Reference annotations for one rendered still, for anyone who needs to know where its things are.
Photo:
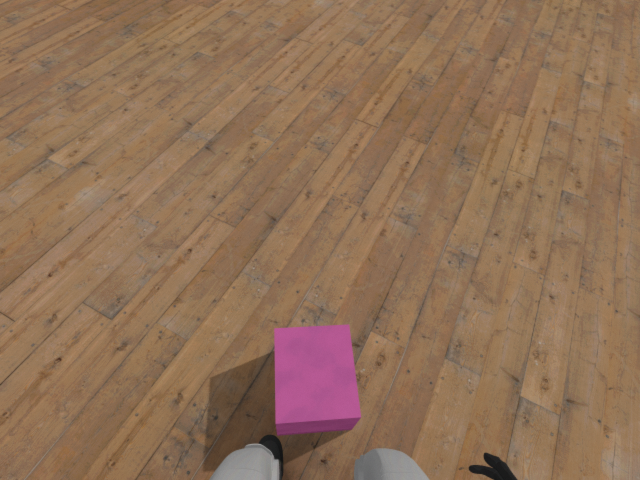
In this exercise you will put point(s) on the left robot foot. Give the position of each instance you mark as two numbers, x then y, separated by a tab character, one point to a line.
274	445

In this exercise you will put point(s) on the robot right hand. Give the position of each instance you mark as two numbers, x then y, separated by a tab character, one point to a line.
499	470

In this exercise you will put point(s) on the robot left shin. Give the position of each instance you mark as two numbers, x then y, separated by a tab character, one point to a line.
258	446

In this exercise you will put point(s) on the carton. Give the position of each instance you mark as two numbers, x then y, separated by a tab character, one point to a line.
315	380

